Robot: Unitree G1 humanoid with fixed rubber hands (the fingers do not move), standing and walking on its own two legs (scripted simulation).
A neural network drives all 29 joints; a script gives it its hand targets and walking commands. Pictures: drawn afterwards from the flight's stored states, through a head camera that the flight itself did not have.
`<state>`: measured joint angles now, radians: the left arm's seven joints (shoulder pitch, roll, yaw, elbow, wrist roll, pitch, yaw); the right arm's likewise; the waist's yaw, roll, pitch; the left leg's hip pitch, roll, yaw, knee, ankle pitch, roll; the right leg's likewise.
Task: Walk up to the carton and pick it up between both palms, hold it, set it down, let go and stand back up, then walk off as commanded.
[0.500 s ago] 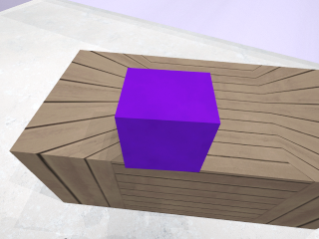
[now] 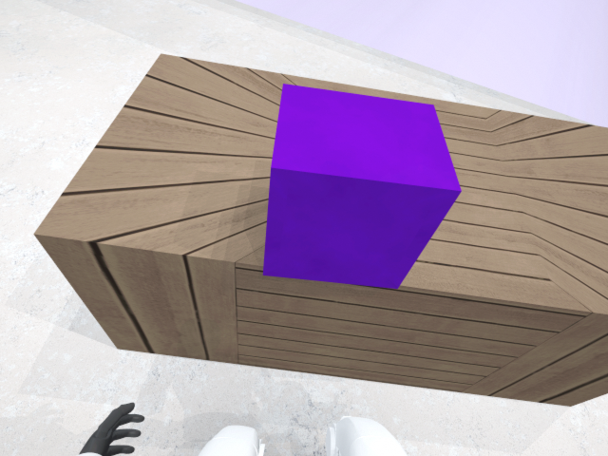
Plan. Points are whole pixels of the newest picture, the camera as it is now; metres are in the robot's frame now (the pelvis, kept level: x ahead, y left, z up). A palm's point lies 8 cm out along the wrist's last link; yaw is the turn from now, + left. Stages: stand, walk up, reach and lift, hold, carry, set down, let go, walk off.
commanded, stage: walk off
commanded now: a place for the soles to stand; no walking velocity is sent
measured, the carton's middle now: (344, 193) +0.54 -0.06 -0.01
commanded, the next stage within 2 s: none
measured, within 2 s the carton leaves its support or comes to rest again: neither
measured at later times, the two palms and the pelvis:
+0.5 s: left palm out of the picture -0.09 +0.24 -0.13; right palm out of the picture -0.06 -0.34 -0.13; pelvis -0.17 -0.05 -0.02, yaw -2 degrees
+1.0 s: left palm out of the picture -0.18 +0.25 -0.10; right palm out of the picture -0.36 -0.36 -0.13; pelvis -0.34 -0.04 -0.02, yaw -3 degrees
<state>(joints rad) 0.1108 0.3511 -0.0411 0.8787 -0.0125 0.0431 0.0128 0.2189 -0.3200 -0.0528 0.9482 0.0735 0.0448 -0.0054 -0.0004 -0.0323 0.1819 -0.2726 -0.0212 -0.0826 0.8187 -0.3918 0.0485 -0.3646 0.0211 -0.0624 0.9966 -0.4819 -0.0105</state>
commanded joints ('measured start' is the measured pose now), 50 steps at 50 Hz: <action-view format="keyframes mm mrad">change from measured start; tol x16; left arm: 1 71 238 170 -74 14 7 18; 21 304 230 161 -26 22 -38 1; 27 -49 355 188 -138 53 -62 25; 50 -143 286 220 -178 55 14 19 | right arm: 1 -135 -313 -92 -202 -112 -16 -22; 9 43 -276 -98 -220 -96 -31 -33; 22 -144 -232 -102 -254 -94 10 -25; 50 462 -297 -107 -66 -71 53 17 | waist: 1 -16 230 52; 12 -75 205 -279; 20 20 288 -301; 23 29 -117 -185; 29 -31 34 -56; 50 -86 -223 -159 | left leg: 1 -229 211 -357 -519 44 94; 10 285 227 -354 -333 595 143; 19 5 247 -306 -372 247 146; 23 -411 -122 -78 194 -194 -54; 30 -317 -120 -195 487 18 -59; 39 -170 -95 -113 392 -45 -60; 50 234 -39 164 -93 -207 37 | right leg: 1 -107 62 220 269 -11 -11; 10 -205 32 209 97 -87 -13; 16 -41 5 154 -19 -94 -19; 20 193 -40 151 -371 21 -53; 23 165 -395 667 -716 167 -96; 25 -94 -429 682 -782 -130 -109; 38 106 -264 425 -785 -218 3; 50 -138 -229 249 -844 -227 4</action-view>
